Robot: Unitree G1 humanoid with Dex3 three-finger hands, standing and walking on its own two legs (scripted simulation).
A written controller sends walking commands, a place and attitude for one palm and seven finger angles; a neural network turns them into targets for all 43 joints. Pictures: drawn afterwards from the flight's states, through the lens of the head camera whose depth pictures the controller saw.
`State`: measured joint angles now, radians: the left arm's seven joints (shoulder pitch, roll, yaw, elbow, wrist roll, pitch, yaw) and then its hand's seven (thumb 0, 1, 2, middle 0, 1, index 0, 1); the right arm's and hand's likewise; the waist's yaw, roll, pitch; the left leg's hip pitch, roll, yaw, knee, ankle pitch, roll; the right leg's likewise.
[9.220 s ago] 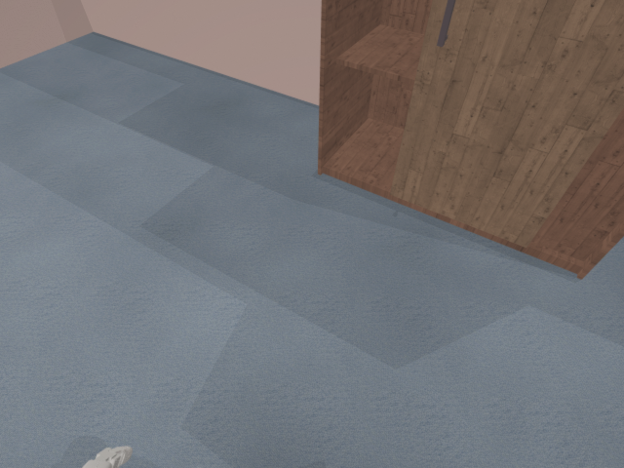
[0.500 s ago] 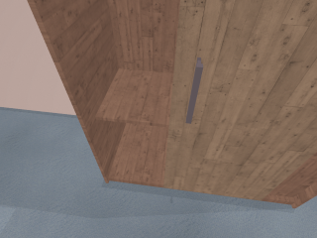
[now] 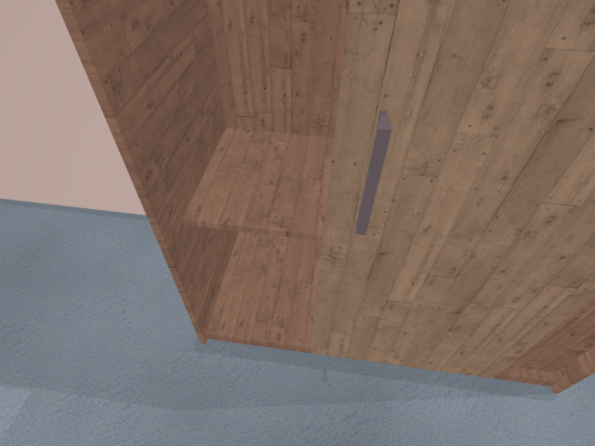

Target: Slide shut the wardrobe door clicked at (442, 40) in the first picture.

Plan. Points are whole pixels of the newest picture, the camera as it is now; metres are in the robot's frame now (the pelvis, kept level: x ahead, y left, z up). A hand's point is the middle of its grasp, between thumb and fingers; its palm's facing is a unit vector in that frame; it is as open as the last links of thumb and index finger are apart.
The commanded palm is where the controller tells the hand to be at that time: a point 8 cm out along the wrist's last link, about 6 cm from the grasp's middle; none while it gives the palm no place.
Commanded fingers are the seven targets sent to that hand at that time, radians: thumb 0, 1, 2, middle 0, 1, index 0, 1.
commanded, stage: look again from close up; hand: right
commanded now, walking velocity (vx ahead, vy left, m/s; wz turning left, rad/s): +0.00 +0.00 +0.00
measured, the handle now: (370, 178) +0.51 -0.08 +0.09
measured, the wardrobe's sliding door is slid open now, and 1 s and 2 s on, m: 0.37 0.37 0.37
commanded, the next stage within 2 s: raise the hand with hooked fingers in 0.58 s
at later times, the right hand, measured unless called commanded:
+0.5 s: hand out of the picture -0.01 -0.16 -0.17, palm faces +0.02 +0.98 -0.18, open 7.4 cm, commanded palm none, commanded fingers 0.00 -0.90 -0.90 0.20 0.30 0.20 0.30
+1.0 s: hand (433, 387) +0.21 -0.15 +0.00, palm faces +0.06 +1.00 -0.02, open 8.0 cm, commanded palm +0.14 -0.23 -0.04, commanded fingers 0.00 -0.50 -0.73 0.23 0.56 0.23 0.56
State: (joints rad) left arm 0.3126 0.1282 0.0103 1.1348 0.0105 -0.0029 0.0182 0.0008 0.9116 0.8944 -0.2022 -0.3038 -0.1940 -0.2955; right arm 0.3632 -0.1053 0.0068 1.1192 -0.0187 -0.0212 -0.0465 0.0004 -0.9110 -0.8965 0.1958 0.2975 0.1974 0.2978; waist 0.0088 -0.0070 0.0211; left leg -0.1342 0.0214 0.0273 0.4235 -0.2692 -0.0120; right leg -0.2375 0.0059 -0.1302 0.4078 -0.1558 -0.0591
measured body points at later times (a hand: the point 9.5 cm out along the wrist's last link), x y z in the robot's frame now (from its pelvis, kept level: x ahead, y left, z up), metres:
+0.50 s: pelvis +0.01 +0.01 +0.00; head +0.02 +0.01 +0.45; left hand +0.00 +0.23 -0.16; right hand -0.01 -0.21 -0.16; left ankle -0.03 +0.13 -0.74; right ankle +0.05 -0.08 -0.74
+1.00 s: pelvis -0.01 +0.03 -0.06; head +0.02 +0.02 +0.39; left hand +0.18 +0.29 -0.11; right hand +0.20 -0.21 +0.00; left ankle -0.02 +0.13 -0.74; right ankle +0.05 -0.08 -0.74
